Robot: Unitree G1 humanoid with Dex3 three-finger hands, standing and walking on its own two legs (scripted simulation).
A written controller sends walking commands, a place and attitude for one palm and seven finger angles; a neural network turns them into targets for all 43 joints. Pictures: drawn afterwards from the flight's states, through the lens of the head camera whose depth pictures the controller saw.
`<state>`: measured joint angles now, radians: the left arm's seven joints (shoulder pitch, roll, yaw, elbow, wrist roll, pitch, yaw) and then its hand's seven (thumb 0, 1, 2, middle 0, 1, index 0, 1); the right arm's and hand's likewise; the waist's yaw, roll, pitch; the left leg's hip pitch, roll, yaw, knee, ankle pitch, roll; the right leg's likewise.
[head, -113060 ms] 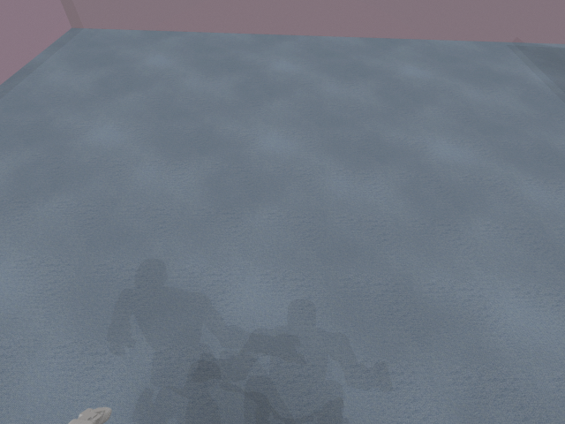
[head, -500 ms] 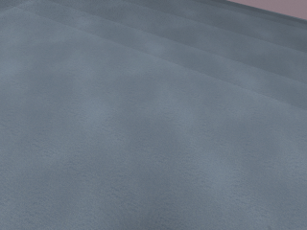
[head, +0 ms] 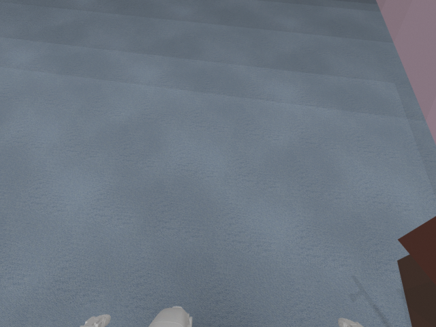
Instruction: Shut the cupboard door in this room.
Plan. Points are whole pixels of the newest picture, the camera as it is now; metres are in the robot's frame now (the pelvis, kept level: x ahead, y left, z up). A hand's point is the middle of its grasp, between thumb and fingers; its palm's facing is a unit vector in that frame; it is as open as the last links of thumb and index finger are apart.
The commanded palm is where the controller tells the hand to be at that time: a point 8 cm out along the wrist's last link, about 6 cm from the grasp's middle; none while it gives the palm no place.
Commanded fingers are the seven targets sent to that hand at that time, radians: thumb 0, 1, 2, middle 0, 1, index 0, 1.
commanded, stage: turn to face it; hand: left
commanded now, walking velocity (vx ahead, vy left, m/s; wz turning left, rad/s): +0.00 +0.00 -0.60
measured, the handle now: out of the picture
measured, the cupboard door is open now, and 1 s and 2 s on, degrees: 33 33 33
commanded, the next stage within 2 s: take the last steps up to it in 1.70 s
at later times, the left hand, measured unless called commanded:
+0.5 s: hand (145, 288) +0.20 +0.17 -0.16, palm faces -0.32 -0.91 -0.26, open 7.4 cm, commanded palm none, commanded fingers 0.00 0.90 0.90 -0.20 -0.30 -0.20 -0.30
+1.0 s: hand (162, 273) +0.24 +0.14 -0.16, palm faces -0.55 -0.81 -0.20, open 7.4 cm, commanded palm none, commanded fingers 0.00 0.90 0.90 -0.20 -0.30 -0.20 -0.30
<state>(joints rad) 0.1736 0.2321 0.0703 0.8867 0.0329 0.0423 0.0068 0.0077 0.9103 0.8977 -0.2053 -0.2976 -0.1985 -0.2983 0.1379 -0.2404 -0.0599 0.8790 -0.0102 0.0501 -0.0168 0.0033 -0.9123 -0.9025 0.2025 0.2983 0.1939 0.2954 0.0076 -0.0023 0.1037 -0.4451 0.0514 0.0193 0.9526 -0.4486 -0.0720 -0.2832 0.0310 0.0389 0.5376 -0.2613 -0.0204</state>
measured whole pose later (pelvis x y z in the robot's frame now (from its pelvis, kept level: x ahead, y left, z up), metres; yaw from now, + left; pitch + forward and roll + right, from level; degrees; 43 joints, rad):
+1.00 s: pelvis +0.03 +0.03 +0.01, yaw -36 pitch +0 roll -2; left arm 0.14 0.25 0.08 0.88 0.02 0.09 -0.04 0.01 0.91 0.90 -0.20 -0.30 -0.20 -0.30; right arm 0.22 -0.20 -0.02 0.87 -0.03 0.01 -0.02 0.00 -0.91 -0.90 0.21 0.30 0.20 0.30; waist 0.01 0.00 0.11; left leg -0.24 0.13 0.16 0.54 -0.29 -0.01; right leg -0.42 0.00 -0.05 0.92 -0.48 0.05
